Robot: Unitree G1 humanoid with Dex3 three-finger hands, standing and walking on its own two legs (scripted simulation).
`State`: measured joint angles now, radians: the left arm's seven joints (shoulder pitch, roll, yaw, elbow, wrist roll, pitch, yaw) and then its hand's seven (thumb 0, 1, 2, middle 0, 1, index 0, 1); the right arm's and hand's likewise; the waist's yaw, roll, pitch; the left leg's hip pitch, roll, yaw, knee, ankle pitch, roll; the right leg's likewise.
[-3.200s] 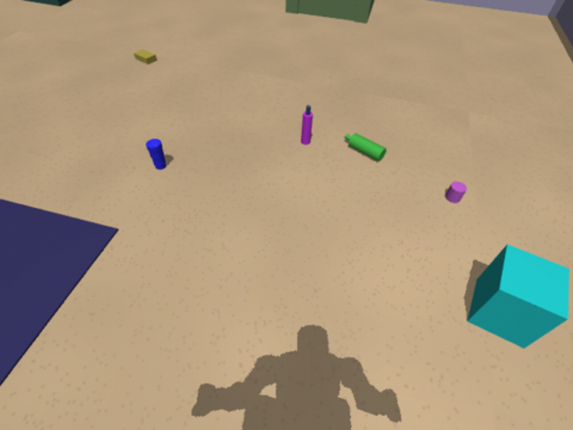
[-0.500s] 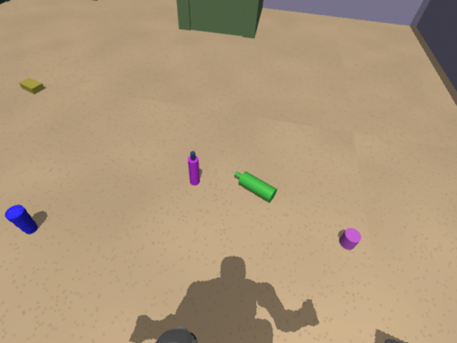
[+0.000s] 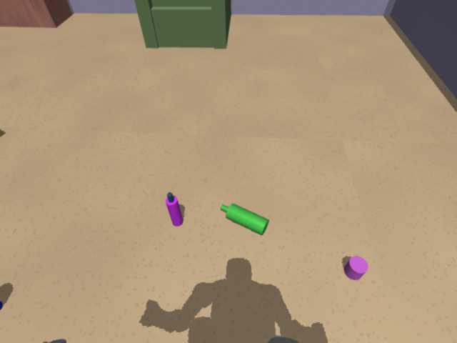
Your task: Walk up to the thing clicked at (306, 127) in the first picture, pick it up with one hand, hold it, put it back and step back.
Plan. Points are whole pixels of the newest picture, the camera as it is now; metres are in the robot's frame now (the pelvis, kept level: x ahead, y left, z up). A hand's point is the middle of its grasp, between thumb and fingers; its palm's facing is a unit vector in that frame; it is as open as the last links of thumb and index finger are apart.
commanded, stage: walk up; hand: left
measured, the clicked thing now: (173, 208) +0.79 +0.26 -0.63
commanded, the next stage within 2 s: none
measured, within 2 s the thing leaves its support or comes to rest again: neither
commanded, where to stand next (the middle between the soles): +0.45 +0.06 m, yaw +0 degrees
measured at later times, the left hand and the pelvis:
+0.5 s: hand (66, 323) +0.20 +0.33 -0.15, palm faces -0.02 -0.93 -0.37, open 7.4 cm; pelvis +0.18 +0.05 +0.00, yaw +2 degrees
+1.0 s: hand (101, 220) +0.41 +0.31 -0.11, palm faces -0.03 -0.91 -0.42, open 7.3 cm; pelvis +0.32 +0.04 +0.01, yaw +1 degrees
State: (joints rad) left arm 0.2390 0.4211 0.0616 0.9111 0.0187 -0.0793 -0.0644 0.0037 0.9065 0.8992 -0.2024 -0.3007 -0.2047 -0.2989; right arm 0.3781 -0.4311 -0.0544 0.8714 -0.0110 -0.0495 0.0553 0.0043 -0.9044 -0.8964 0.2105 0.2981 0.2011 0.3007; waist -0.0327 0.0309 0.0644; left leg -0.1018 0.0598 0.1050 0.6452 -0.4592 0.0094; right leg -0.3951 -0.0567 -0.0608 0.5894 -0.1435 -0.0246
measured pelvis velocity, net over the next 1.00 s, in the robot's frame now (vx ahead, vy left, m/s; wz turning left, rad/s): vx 0.32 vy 0.04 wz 0.01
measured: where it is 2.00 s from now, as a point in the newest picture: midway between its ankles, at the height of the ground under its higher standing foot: (216, 301)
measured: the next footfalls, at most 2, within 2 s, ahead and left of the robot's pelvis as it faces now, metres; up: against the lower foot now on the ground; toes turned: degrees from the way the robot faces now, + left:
left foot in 0.42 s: +0.28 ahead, +0.17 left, +0.00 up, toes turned +7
right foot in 0.84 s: +0.44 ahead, -0.07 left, +0.00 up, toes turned -1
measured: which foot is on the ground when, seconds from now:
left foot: down 0.00-0.00, up 0.02-0.40, down 0.42-0.86, up 0.88-1.00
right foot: down 0.00-0.44, up 0.46-0.82, down 0.84-1.00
